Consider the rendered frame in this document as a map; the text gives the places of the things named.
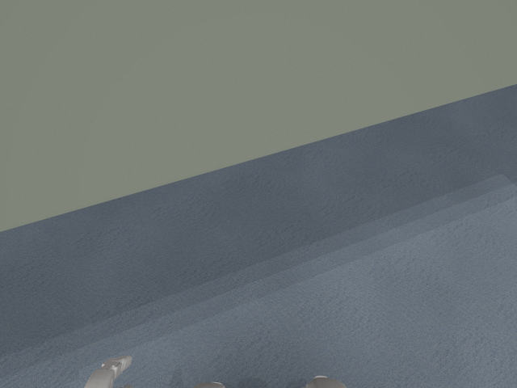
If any left robot hand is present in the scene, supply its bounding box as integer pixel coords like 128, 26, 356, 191
84, 356, 132, 388

